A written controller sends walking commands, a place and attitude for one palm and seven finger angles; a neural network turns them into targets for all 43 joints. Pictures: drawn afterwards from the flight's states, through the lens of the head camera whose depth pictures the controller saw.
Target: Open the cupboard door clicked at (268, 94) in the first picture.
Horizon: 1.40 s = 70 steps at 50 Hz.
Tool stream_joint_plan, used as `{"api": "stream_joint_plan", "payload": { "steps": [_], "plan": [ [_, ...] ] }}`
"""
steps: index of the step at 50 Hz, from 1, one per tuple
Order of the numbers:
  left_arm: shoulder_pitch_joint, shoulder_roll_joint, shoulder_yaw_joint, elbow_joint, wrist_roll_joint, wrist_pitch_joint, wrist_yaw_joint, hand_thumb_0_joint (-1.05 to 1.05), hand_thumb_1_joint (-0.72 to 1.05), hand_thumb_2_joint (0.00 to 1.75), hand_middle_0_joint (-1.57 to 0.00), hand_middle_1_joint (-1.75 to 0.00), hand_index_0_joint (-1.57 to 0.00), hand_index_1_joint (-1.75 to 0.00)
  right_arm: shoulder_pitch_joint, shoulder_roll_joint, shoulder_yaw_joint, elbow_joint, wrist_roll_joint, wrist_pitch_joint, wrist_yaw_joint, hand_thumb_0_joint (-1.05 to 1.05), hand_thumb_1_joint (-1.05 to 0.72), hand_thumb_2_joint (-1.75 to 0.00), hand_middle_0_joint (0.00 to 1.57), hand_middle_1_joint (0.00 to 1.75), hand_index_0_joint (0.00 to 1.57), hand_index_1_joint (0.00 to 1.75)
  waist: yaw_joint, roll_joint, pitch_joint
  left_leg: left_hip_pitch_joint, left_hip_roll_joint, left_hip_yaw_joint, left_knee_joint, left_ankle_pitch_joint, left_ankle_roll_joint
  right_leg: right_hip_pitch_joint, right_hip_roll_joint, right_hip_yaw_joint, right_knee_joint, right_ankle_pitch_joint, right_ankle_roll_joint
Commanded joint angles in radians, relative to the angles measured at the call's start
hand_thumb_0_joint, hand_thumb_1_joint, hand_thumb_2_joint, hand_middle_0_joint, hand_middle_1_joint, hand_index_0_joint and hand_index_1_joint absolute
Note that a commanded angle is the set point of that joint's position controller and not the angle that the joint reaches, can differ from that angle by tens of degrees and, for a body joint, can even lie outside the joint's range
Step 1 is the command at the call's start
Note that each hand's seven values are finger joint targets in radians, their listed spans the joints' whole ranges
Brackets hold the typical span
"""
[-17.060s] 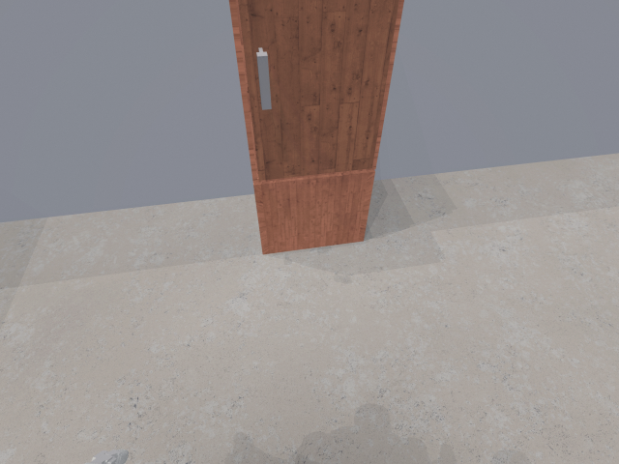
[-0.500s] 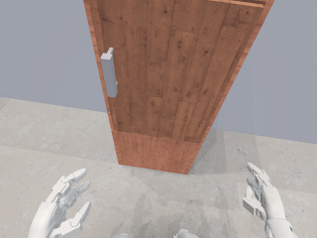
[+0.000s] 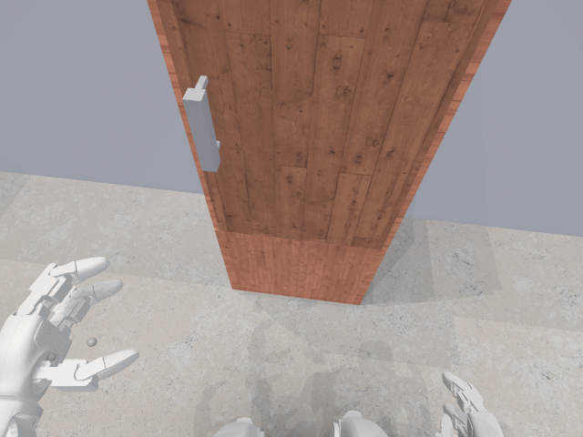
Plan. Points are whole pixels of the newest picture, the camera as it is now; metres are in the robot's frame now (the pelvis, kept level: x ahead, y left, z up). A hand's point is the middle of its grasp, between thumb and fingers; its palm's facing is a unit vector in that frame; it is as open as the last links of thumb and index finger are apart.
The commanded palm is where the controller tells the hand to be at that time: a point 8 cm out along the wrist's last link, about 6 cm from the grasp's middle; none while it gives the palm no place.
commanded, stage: raise the hand with hooked fingers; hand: left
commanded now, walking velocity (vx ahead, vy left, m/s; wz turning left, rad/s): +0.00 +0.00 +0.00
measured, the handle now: (207, 125) +0.56 +0.17 +0.08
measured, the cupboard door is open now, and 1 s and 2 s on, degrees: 0 0 0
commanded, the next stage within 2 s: move the hooked fingers beside the handle in 1.18 s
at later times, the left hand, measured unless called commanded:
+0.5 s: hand (61, 305) +0.25 +0.28 +0.07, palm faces -0.05 -1.00 -0.05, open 13.9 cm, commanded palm +0.24 +0.33 +0.09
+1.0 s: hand (59, 268) +0.29 +0.29 +0.10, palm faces -0.05 -1.00 -0.04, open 14.0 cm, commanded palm +0.26 +0.33 +0.10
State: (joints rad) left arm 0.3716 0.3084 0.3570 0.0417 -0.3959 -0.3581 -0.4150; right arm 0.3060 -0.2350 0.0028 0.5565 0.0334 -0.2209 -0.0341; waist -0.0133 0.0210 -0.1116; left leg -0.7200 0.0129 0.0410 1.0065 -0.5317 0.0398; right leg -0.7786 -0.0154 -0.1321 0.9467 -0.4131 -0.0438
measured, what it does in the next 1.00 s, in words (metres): stands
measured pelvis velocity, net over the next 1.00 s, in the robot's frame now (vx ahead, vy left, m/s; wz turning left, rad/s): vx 0.00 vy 0.02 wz -0.01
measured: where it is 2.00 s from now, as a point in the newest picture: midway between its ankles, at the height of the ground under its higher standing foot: outside the picture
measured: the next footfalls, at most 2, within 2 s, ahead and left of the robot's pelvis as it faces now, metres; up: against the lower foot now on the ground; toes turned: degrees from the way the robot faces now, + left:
none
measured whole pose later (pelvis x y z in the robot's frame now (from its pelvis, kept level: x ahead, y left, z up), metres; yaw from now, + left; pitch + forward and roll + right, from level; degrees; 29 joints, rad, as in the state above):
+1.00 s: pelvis +0.00 +0.02 +0.02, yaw -1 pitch +10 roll -2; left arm -0.05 0.44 0.44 0.41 -0.37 -0.25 -0.57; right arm 0.31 -0.30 0.04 0.53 0.03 -0.20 -0.05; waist -0.01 0.01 -0.07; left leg -0.56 0.00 0.06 0.85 -0.46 0.06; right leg -0.61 -0.01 -0.11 0.77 -0.33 -0.02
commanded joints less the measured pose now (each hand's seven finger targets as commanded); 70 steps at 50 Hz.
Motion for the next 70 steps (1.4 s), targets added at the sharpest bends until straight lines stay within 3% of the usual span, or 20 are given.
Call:
{"api": "stream_joint_plan", "payload": {
  "steps": [1, 2, 4, 7, 11, 15, 17, 19, 23, 27, 30, 33, 36, 40, 45, 52, 58, 64, 67, 70],
  "plan": [
    [-0.087, 0.135, -0.012, -0.090, 0.032, -0.080, -0.039, 0.00, -0.20, 0.43, -0.28, -1.00, -0.28, -1.00, -0.077, -0.172, -0.055, -0.162, 0.013, -0.081, -0.009, 0.00, -0.90, -0.90, 0.20, 0.30, 0.20, 0.30, -0.021, 0.017, -0.156, 0.009, -0.018, -0.080, -0.140, 0.296, -0.016, 0.190, 0.010, 0.096, -0.120, 0.117, 0.023],
    [-0.133, 0.150, -0.021, -0.095, 0.031, -0.075, -0.059, 0.00, -0.22, 0.42, -0.28, -1.02, -0.28, -1.02, -0.073, -0.183, -0.053, -0.165, 0.013, -0.084, -0.012, 0.00, -0.90, -0.90, 0.20, 0.30, 0.20, 0.30, -0.029, 0.028, -0.150, 0.030, -0.017, -0.086, -0.145, 0.305, -0.015, 0.186, 0.015, 0.091, -0.118, 0.127, 0.017],
    [-0.181, 0.219, 0.012, -0.145, 0.029, -0.077, -0.081, 0.00, -0.27, 0.40, -0.28, -1.05, -0.28, -1.05, -0.063, -0.189, -0.051, -0.169, 0.018, -0.092, -0.019, 0.00, -0.90, -0.90, 0.20, 0.30, 0.20, 0.30, -0.017, 0.070, -0.220, 0.089, -0.013, -0.094, -0.166, 0.318, -0.014, 0.219, 0.014, 0.092, -0.126, 0.127, 0.015],
    [-0.237, 0.331, 0.124, -0.185, 0.008, -0.086, -0.066, 0.00, -0.34, 0.37, -0.29, -1.10, -0.29, -1.10, -0.058, -0.194, -0.045, -0.163, 0.011, -0.096, -0.028, 0.00, -0.90, -0.90, 0.20, 0.30, 0.20, 0.30, 0.012, 0.083, -0.252, 0.119, -0.009, -0.102, -0.179, 0.366, -0.022, 0.270, 0.023, 0.086, -0.122, 0.163, 0.006],
    [-0.217, 0.277, 0.132, -0.123, -0.017, -0.076, -0.024, 0.00, -0.43, 0.33, -0.29, -1.15, -0.29, -1.15, -0.066, -0.178, -0.035, -0.160, 0.015, -0.084, -0.027, 0.00, -0.90, -0.90, 0.20, 0.30, 0.20, 0.30, 0.024, 0.106, -0.191, 0.155, -0.002, -0.109, -0.222, 0.392, -0.041, 0.258, 0.026, 0.053, -0.131, 0.172, 0.008],
    [-0.272, 0.248, 0.079, 0.018, 0.000, 0.015, -0.052, 0.00, -0.50, 0.30, -0.30, -1.20, -0.30, -1.20, -0.066, -0.195, -0.028, -0.167, 0.021, -0.061, -0.026, 0.00, -0.90, -0.90, 0.20, 0.30, 0.20, 0.30, 0.008, 0.100, -0.119, 0.144, -0.002, -0.109, -0.250, 0.349, -0.046, 0.234, 0.026, 0.046, -0.159, 0.156, 0.010],
    [-0.316, 0.248, 0.058, 0.077, 0.008, 0.066, -0.085, 0.00, -0.50, 0.30, -0.30, -1.20, -0.30, -1.20, -0.062, -0.204, -0.026, -0.177, 0.023, -0.056, -0.030, 0.00, -0.90, -0.90, 0.20, 0.30, 0.20, 0.30, -0.002, 0.049, -0.096, 0.134, -0.005, -0.110, -0.258, 0.347, -0.041, 0.245, 0.030, 0.049, -0.174, 0.171, 0.008],
    [-0.384, 0.287, 0.074, 0.066, 0.016, 0.088, -0.111, 0.00, -0.50, 0.30, -0.30, -1.20, -0.30, -1.20, -0.058, -0.209, -0.027, -0.181, 0.024, -0.052, -0.034, 0.00, -0.90, -0.90, 0.20, 0.30, 0.20, 0.30, -0.005, 0.028, -0.154, 0.152, -0.005, -0.104, -0.255, 0.365, -0.035, 0.275, 0.027, 0.057, -0.184, 0.199, 0.013],
    [-0.534, 0.376, 0.137, -0.009, 0.007, 0.049, -0.122, 0.00, -0.50, 0.30, -0.30, -1.20, -0.30, -1.20, -0.057, -0.202, -0.017, -0.177, 0.014, -0.055, -0.039, 0.00, -0.90, -0.90, 0.20, 0.30, 0.20, 0.30, 0.009, 0.091, -0.235, 0.231, -0.003, -0.112, -0.260, 0.447, -0.047, 0.315, 0.036, 0.065, -0.181, 0.241, 0.002],
    [-0.580, 0.417, 0.183, 0.050, -0.002, 0.007, -0.115, 0.00, -0.50, 0.30, -0.30, -1.20, -0.30, -1.20, -0.047, -0.204, -0.013, -0.151, 0.008, -0.058, -0.042, 0.00, -0.90, -0.90, 0.20, 0.30, 0.20, 0.30, 0.015, 0.097, -0.213, 0.250, 0.000, -0.122, -0.264, 0.483, -0.059, 0.305, 0.042, 0.061, -0.181, 0.249, -0.004],
    [-0.584, 0.389, 0.160, 0.149, 0.005, 0.034, -0.137, 0.00, -0.50, 0.30, -0.30, -1.20, -0.30, -1.20, -0.043, -0.204, -0.013, -0.138, 0.015, -0.047, -0.043, 0.00, -0.90, -0.90, 0.20, 0.30, 0.20, 0.30, 0.008, 0.110, -0.194, 0.258, 0.003, -0.119, -0.284, 0.492, -0.061, 0.299, 0.033, 0.056, -0.195, 0.247, 0.002],
    [-0.619, 0.392, 0.147, 0.245, 0.005, 0.091, -0.181, 0.00, -0.50, 0.30, -0.30, -1.20, -0.30, -1.20, -0.041, -0.214, -0.013, -0.141, 0.022, -0.034, -0.046, 0.00, -0.90, -0.90, 0.20, 0.30, 0.20, 0.30, 0.002, 0.071, -0.165, 0.235, -0.001, -0.111, -0.299, 0.453, -0.050, 0.306, 0.032, 0.061, -0.219, 0.241, 0.003],
    [-0.617, 0.390, 0.137, 0.247, 0.006, 0.114, -0.202, 0.00, -0.50, 0.30, -0.30, -1.20, -0.30, -1.20, -0.036, -0.216, -0.019, -0.156, 0.022, -0.034, -0.044, 0.00, -0.90, -0.90, 0.20, 0.30, 0.20, 0.30, 0.009, 0.066, -0.199, 0.248, -0.003, -0.111, -0.302, 0.472, -0.046, 0.318, 0.027, 0.064, -0.227, 0.252, 0.007],
    [-0.586, 0.404, 0.162, 0.214, -0.004, 0.085, -0.197, 0.00, -0.50, 0.30, -0.30, -1.20, -0.30, -1.20, -0.027, -0.216, -0.024, -0.170, 0.016, -0.033, -0.028, 0.00, -0.90, -0.90, 0.20, 0.30, 0.20, 0.30, 0.020, 0.033, -0.226, 0.248, -0.004, -0.103, -0.295, 0.510, -0.045, 0.340, 0.035, 0.069, -0.222, 0.288, 0.005],
    [-0.616, 0.440, 0.205, 0.156, -0.003, 0.031, -0.155, 0.00, -0.50, 0.30, -0.30, -1.20, -0.30, -1.20, -0.021, -0.211, -0.026, -0.168, 0.009, -0.031, -0.023, 0.00, -0.90, -0.90, 0.20, 0.30, 0.20, 0.30, 0.027, 0.095, -0.235, 0.270, -0.002, -0.104, -0.301, 0.527, -0.056, 0.340, 0.035, 0.069, -0.214, 0.283, 0.001],
    [-0.623, 0.409, 0.169, 0.187, 0.002, 0.047, -0.166, 0.00, -0.50, 0.30, -0.30, -1.20, -0.30, -1.20, -0.024, -0.211, -0.023, -0.162, 0.012, -0.026, -0.031, 0.00, -0.90, -0.90, 0.20, 0.30, 0.20, 0.30, 0.006, 0.075, -0.206, 0.234, -0.008, -0.085, -0.294, 0.461, -0.034, 0.356, 0.034, 0.084, -0.231, 0.288, 0.003],
    [-0.644, 0.418, 0.172, 0.195, -0.004, 0.046, -0.180, 0.00, -0.50, 0.30, -0.30, -1.20, -0.30, -1.20, -0.033, -0.206, -0.018, -0.157, 0.013, -0.026, -0.036, 0.00, -0.90, -0.90, 0.20, 0.30, 0.20, 0.30, 0.007, 0.079, -0.209, 0.225, -0.012, -0.081, -0.293, 0.443, -0.029, 0.373, 0.031, 0.093, -0.238, 0.293, 0.003],
    [-0.629, 0.409, 0.176, 0.243, -0.009, 0.048, -0.184, 0.00, -0.50, 0.30, -0.30, -1.20, -0.30, -1.20, -0.037, -0.203, -0.017, -0.160, 0.016, -0.021, -0.039, 0.00, -0.90, -0.90, 0.20, 0.30, 0.20, 0.30, 0.005, 0.029, -0.198, 0.191, -0.015, -0.070, -0.287, 0.400, -0.021, 0.377, 0.027, 0.102, -0.243, 0.279, 0.009],
    [-0.790, 0.446, 0.170, 0.278, 0.005, 0.041, -0.181, 0.00, -0.50, 0.30, -0.30, -1.20, -0.30, -1.20, -0.033, -0.213, -0.012, -0.139, 0.014, -0.012, -0.051, 0.00, -0.90, -0.90, 0.20, 0.30, 0.20, 0.30, -0.022, 0.032, -0.158, 0.155, -0.014, -0.070, -0.275, 0.334, -0.019, 0.347, 0.027, 0.114, -0.244, 0.216, 0.007],
    [-0.888, 0.427, 0.131, 0.311, 0.018, 0.027, -0.183, 0.00, -0.50, 0.30, -0.30, -1.20, -0.30, -1.20, -0.029, -0.209, -0.009, -0.129, 0.018, -0.012, -0.061, 0.00, -0.90, -0.90, 0.20, 0.30, 0.20, 0.30, -0.032, 0.076, -0.180, 0.176, -0.015, -0.078, -0.282, 0.299, -0.019, 0.320, 0.023, 0.112, -0.243, 0.176, 0.009]
  ]
}}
